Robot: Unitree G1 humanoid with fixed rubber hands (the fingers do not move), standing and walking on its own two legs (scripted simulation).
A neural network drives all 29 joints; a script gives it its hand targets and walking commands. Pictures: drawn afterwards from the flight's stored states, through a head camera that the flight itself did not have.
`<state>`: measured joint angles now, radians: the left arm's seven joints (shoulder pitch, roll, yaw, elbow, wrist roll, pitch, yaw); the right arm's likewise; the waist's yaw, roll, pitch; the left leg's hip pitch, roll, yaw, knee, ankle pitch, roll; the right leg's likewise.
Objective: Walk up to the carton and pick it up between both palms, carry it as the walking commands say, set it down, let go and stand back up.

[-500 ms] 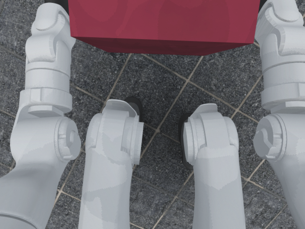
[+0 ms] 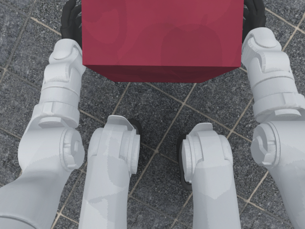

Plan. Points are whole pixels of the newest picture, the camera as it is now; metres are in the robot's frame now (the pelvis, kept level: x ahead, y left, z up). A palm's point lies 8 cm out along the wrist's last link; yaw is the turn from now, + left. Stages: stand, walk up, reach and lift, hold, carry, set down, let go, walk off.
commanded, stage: set down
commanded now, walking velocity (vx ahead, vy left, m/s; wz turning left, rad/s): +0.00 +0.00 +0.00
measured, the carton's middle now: (159, 43) +0.51 +0.04 -0.22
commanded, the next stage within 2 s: none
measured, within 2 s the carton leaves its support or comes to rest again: rests again in 0.76 s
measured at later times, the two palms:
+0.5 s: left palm (73, 41) +0.48 +0.23 -0.15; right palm (251, 30) +0.53 -0.15 -0.14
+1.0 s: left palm (72, 49) +0.47 +0.25 -0.18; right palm (242, 41) +0.52 -0.15 -0.17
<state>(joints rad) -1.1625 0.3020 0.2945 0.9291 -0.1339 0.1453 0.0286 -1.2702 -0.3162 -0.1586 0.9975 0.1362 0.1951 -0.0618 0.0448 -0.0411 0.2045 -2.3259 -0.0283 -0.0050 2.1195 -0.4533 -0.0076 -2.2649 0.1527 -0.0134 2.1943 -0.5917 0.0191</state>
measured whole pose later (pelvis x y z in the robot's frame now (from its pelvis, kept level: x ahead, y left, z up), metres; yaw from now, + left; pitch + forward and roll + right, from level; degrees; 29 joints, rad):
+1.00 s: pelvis +0.00 +0.00 +0.00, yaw +0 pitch +36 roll -1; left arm -1.13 0.37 0.16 0.94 -0.25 0.02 0.07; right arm -1.21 -0.34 -0.05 0.94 0.24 0.06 -0.10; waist 0.05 -0.04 0.32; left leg -2.29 -0.01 0.01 2.15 -0.48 0.01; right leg -2.23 0.09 -0.03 2.21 -0.61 0.00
